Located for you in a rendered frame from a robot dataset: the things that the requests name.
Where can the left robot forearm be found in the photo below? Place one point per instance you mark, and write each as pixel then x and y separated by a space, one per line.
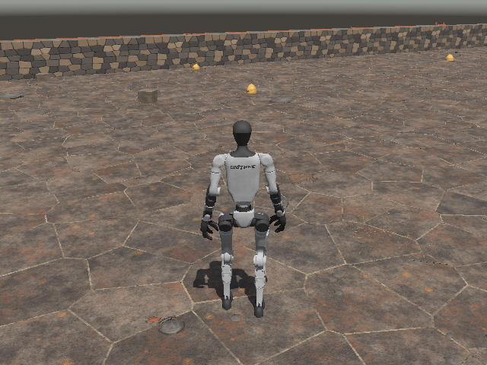
pixel 209 206

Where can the left robot upper arm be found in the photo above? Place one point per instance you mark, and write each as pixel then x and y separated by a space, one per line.
pixel 215 175

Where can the right robot upper arm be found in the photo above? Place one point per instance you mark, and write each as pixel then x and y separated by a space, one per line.
pixel 267 162

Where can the robot right foot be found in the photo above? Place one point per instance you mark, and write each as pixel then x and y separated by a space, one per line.
pixel 258 310

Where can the robot torso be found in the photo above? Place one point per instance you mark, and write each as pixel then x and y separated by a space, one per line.
pixel 242 175

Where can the robot left hand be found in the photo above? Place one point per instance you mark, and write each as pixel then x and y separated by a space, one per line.
pixel 204 228

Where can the robot right hand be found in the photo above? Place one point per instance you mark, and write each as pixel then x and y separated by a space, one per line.
pixel 281 220

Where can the right robot forearm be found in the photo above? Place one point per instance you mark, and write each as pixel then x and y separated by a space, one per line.
pixel 277 203

